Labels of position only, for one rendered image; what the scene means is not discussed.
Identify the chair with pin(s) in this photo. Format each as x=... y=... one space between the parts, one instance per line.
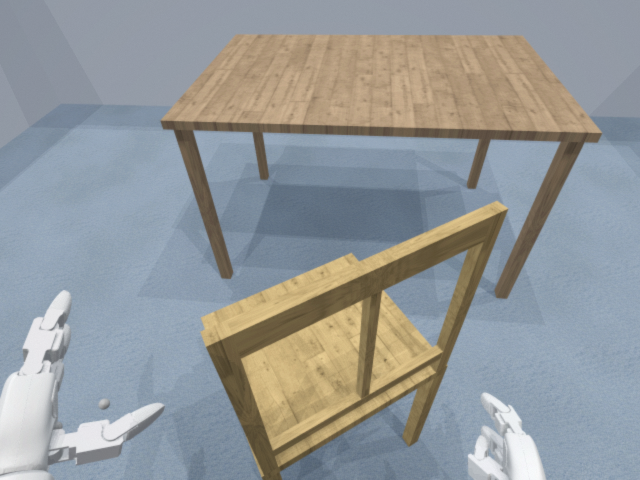
x=308 y=359

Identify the right robot hand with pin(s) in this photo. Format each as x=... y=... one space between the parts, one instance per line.
x=516 y=456

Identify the table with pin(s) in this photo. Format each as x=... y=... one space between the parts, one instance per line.
x=486 y=87

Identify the left robot hand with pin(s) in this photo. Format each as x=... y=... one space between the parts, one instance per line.
x=29 y=405

